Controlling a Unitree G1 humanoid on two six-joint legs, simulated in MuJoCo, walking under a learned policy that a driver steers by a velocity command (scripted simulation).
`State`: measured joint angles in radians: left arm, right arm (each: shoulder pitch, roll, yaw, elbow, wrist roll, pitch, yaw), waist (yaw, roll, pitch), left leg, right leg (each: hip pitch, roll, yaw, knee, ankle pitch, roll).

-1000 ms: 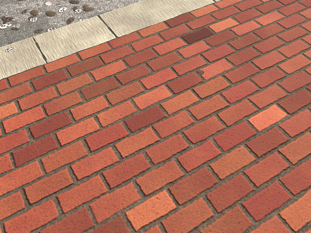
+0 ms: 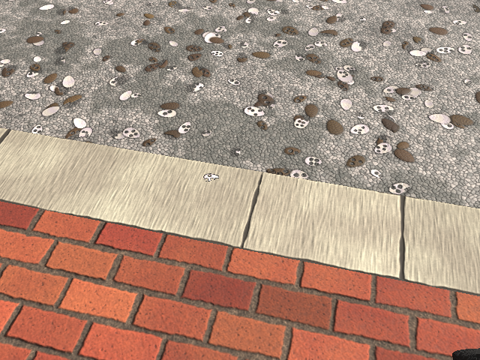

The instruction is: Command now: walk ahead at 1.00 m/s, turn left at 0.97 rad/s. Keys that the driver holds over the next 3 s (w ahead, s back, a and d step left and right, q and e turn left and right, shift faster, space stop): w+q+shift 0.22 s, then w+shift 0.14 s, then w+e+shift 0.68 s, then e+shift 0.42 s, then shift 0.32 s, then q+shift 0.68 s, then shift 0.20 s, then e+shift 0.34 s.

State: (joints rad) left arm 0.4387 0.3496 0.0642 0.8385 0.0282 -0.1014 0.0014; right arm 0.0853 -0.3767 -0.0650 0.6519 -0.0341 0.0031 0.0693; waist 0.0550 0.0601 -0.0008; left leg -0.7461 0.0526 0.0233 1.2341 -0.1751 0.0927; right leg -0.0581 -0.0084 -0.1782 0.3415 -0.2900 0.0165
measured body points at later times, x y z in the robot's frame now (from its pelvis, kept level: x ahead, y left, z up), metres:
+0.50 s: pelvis +0.46 +0.05 -0.01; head +0.49 +0.05 +0.44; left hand +0.58 +0.33 -0.08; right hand +0.54 -0.22 -0.13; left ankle +0.32 +0.04 -0.74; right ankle +0.72 -0.05 -0.68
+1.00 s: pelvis +0.96 +0.11 +0.00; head +0.99 +0.11 +0.45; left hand +0.90 +0.40 -0.12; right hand +1.23 -0.08 -0.05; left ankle +1.15 +0.29 -0.69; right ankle +0.81 +0.04 -0.74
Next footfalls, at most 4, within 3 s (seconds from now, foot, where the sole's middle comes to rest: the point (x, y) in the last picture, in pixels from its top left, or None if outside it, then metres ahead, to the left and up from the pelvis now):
0.22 left None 0.36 0.05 -0.77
0.64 right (255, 246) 0.84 0.04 -0.77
1.06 left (195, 161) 1.20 0.28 -0.77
1.40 right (262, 142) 1.44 0.03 -0.90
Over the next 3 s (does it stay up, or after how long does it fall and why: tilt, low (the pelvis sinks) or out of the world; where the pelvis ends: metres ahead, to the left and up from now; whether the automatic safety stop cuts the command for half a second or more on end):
stays up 1.63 0.14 -0.13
